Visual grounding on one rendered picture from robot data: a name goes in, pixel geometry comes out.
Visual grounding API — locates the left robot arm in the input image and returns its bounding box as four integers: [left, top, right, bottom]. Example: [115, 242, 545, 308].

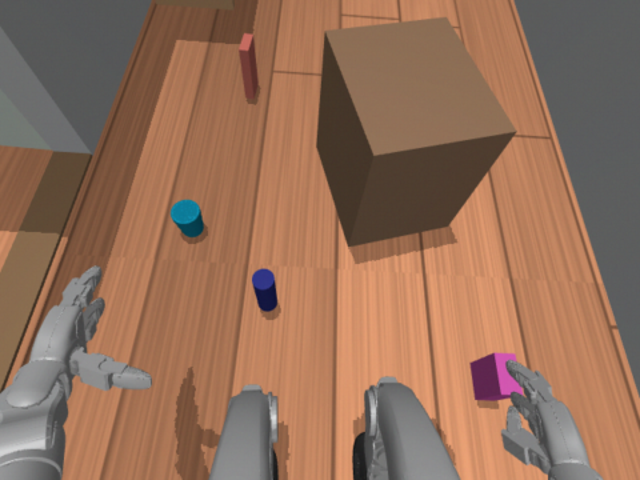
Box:
[0, 360, 72, 480]

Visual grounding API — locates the right robot hand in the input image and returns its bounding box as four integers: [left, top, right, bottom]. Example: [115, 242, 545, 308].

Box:
[501, 360, 591, 475]

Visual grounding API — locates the left robot hand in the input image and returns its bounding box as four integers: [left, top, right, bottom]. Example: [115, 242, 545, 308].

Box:
[29, 266, 152, 391]

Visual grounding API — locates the right robot arm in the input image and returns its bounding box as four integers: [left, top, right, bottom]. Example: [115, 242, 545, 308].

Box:
[548, 463, 603, 480]

